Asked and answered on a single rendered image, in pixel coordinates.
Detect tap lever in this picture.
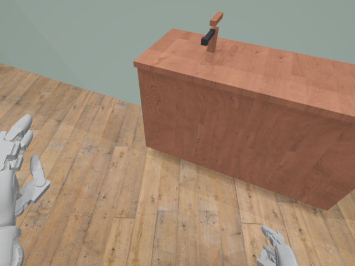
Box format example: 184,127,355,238
201,29,215,46

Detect right robot hand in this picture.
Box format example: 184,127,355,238
257,226,298,266

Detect left robot hand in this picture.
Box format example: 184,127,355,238
0,114,50,227

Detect counter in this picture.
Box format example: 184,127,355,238
133,12,355,211

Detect robot left forearm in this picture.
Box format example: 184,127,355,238
0,226,24,266

